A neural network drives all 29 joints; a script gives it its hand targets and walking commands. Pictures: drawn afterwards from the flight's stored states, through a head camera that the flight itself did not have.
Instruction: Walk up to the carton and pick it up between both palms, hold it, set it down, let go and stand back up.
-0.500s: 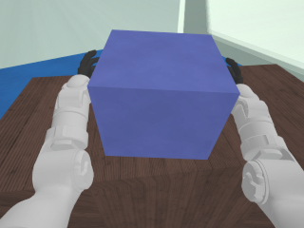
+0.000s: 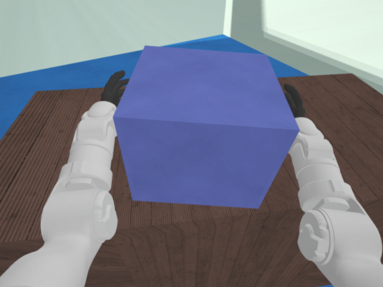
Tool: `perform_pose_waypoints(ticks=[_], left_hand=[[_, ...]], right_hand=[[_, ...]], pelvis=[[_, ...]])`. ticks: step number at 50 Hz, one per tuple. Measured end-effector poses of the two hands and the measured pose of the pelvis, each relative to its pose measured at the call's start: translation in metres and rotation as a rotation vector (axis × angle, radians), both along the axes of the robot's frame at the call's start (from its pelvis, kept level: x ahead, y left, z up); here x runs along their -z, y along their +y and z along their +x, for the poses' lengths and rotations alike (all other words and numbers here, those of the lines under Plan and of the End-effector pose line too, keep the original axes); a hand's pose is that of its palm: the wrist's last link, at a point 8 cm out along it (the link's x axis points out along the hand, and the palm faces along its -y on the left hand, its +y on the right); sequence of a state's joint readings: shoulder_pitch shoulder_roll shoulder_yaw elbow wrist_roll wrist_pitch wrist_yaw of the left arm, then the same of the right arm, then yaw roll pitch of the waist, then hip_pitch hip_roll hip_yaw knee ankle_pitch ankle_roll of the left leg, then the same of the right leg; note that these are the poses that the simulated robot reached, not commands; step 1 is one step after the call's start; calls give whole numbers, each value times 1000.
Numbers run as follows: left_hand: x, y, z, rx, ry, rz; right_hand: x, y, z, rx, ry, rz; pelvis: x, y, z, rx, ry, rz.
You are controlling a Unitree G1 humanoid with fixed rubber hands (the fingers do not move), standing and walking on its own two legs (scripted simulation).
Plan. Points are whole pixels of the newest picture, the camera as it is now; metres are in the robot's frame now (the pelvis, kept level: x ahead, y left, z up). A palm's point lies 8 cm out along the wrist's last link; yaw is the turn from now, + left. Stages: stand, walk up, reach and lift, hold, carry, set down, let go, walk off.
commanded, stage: set down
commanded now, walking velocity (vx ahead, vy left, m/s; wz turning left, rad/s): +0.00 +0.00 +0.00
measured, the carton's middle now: (201, 126) +0.43 -0.04 +0.15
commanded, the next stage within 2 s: none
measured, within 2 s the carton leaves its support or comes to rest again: rests again in 1.70 s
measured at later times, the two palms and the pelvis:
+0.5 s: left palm (114, 113) +0.45 +0.15 +0.19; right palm (290, 130) +0.38 -0.22 +0.16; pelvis +0.00 +0.00 +0.00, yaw -1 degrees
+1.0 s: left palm (114, 120) +0.44 +0.16 +0.17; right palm (287, 135) +0.38 -0.22 +0.15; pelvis +0.00 +0.00 +0.00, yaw -1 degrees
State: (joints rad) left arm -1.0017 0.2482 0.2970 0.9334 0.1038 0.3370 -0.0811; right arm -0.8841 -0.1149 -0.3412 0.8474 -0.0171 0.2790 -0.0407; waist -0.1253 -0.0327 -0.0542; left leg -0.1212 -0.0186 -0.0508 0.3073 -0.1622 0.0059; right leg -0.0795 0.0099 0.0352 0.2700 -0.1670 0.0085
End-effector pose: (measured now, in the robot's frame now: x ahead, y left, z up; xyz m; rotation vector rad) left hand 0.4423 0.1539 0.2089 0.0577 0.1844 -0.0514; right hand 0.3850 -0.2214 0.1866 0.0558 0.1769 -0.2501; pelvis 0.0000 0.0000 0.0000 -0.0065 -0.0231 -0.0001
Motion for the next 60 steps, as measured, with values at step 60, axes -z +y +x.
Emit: perform_pose_waypoints(ticks=[60], left_hand=[[41,6,2,18,12,-27]], right_hand=[[37,5,-3,-1,4,-33]], pelvis=[[-1,4,0,23,24,3]])
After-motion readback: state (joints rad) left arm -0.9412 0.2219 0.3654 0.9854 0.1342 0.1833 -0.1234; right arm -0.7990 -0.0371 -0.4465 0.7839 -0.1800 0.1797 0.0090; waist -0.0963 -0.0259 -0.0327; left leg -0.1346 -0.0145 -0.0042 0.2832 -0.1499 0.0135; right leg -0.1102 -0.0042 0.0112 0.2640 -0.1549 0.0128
